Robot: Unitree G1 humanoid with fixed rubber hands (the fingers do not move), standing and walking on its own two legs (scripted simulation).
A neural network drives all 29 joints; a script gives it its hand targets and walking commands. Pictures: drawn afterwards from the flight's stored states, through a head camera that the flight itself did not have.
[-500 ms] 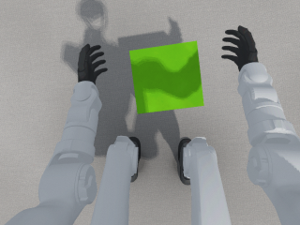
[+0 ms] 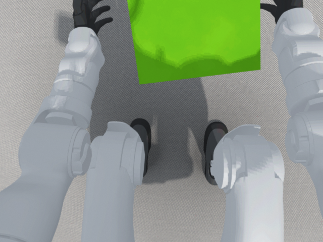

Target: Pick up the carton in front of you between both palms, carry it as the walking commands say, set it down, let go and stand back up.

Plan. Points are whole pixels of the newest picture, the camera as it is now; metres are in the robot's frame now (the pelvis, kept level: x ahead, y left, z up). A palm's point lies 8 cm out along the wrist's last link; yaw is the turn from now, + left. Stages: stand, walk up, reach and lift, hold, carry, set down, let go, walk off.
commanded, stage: reach and lift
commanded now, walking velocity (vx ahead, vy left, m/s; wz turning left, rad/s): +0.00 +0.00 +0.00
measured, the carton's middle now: (189, 31) +0.50 -0.04 -0.25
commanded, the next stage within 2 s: none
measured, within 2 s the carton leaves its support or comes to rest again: leaves its support in 0.78 s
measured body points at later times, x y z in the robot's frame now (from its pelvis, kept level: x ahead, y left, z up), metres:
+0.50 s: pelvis +0.00 +0.00 +0.00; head +0.36 -0.03 +0.27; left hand +0.52 +0.14 -0.18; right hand +0.53 -0.18 -0.19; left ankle +0.13 +0.13 -0.34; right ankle +0.12 -0.12 -0.34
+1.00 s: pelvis +0.01 +0.00 +0.00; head +0.31 -0.04 +0.33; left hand +0.51 +0.12 -0.11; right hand +0.52 -0.18 -0.12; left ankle +0.13 +0.13 -0.34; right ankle +0.12 -0.12 -0.34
